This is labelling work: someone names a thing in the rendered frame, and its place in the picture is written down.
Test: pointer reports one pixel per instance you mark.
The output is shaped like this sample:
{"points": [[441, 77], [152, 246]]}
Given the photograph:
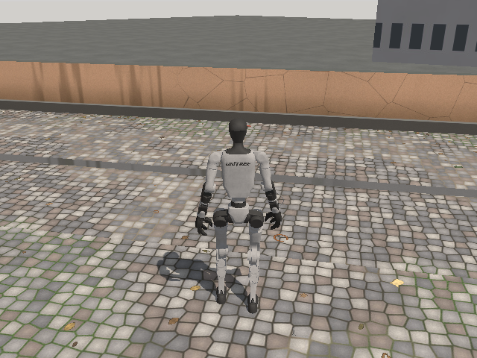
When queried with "humanoid robot torso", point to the humanoid robot torso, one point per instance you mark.
{"points": [[238, 173]]}

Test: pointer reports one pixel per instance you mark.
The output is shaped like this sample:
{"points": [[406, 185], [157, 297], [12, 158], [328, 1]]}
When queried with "right robot forearm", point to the right robot forearm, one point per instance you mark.
{"points": [[272, 199]]}

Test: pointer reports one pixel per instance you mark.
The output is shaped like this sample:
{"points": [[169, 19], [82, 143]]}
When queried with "right robot upper arm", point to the right robot upper arm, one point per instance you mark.
{"points": [[264, 168]]}

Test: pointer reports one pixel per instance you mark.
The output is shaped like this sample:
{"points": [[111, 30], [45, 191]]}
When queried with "left robot hand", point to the left robot hand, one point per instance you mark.
{"points": [[199, 224]]}

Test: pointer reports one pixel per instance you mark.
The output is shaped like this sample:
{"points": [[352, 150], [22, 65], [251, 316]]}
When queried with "left robot forearm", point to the left robot forearm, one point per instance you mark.
{"points": [[204, 203]]}

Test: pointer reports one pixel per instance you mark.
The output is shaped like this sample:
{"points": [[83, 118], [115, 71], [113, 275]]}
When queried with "left robot upper arm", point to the left robot upper arm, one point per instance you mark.
{"points": [[211, 171]]}

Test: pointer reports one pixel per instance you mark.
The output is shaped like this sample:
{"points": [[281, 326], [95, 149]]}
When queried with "right robot hand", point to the right robot hand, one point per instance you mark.
{"points": [[277, 219]]}

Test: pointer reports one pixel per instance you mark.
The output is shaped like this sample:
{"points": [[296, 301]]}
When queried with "right robot shin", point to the right robot shin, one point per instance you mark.
{"points": [[254, 277]]}

